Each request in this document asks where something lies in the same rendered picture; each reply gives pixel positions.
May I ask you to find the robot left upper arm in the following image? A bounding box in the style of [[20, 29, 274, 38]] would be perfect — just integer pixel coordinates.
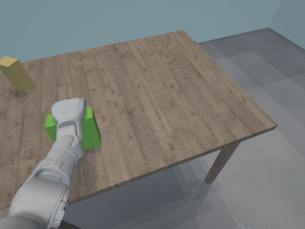
[[0, 177, 71, 229]]

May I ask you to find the robot left hand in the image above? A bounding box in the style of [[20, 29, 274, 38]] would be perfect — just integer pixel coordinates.
[[51, 97, 88, 140]]

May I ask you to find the sponge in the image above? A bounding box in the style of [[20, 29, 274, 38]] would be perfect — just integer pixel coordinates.
[[45, 107, 102, 150]]

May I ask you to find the robot left forearm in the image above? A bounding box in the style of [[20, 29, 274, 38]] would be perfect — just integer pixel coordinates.
[[9, 118, 85, 217]]

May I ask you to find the table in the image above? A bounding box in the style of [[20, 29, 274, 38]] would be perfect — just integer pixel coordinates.
[[0, 30, 278, 229]]

